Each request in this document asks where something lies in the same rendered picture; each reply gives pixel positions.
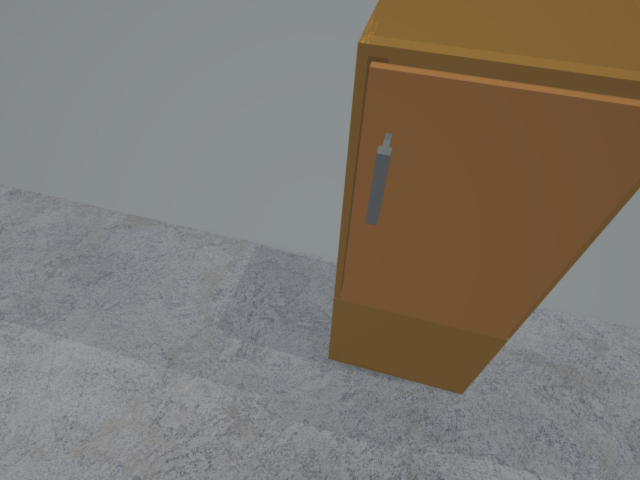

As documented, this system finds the cupboard door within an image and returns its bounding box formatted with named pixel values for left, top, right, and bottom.
left=341, top=61, right=640, bottom=339

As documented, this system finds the handle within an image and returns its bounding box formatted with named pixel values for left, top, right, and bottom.
left=365, top=133, right=392, bottom=225

